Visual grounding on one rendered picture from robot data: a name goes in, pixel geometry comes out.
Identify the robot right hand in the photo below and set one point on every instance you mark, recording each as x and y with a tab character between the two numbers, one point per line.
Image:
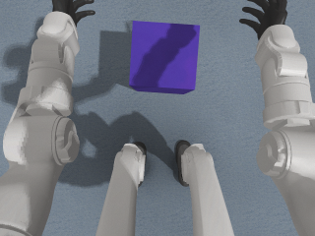
274	14

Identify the robot left forearm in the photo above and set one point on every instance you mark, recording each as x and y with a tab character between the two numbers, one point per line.
51	70

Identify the right robot thigh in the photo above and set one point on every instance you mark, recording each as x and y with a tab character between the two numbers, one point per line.
209	213

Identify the left robot shin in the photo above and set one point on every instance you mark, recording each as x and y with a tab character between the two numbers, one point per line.
126	146

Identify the right robot upper arm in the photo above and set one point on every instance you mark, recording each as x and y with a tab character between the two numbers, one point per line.
288	157

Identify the robot left hand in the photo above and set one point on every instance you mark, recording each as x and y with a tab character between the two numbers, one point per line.
69	7

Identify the left robot upper arm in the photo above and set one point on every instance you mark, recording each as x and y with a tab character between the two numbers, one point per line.
37	149

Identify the carton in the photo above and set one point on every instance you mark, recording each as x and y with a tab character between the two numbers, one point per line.
164	57

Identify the robot right forearm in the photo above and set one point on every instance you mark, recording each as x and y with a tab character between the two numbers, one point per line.
285	82

